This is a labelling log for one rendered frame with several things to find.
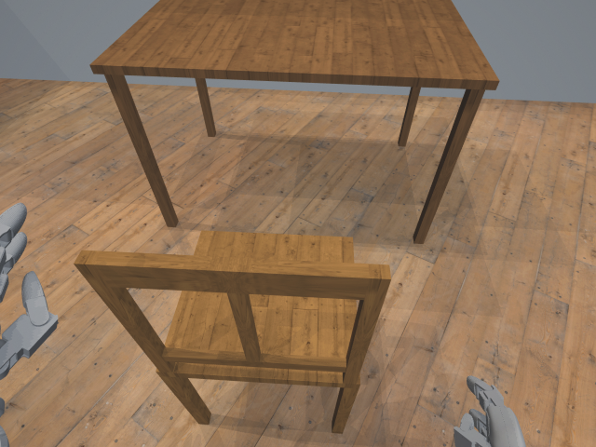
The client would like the right robot hand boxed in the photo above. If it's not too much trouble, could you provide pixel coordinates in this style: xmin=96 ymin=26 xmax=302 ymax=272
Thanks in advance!
xmin=454 ymin=375 xmax=526 ymax=447

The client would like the table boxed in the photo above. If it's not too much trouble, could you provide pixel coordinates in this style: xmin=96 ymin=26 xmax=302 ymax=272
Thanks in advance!
xmin=90 ymin=0 xmax=499 ymax=244

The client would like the chair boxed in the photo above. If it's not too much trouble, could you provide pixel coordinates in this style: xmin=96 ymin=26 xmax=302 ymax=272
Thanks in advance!
xmin=74 ymin=230 xmax=391 ymax=434

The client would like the left robot hand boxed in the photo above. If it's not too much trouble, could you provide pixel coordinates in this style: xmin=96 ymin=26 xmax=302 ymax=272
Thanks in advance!
xmin=0 ymin=203 xmax=58 ymax=380

